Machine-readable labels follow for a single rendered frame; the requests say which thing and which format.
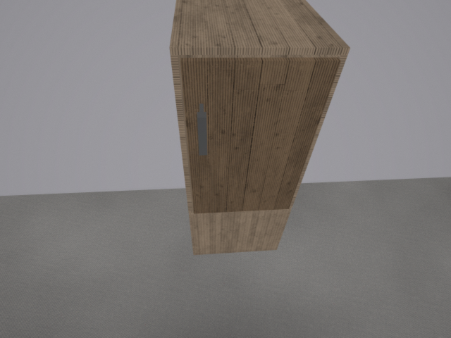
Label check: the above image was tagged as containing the cupboard door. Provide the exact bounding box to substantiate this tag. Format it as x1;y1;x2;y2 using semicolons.
180;58;341;214

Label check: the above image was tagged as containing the handle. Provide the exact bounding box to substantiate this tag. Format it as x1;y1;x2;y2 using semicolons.
197;104;207;156

